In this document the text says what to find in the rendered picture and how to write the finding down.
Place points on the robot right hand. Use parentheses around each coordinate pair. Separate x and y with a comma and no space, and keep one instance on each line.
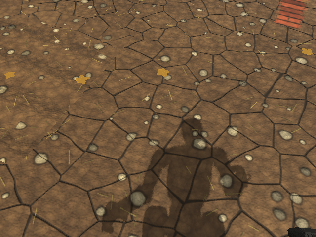
(301,232)

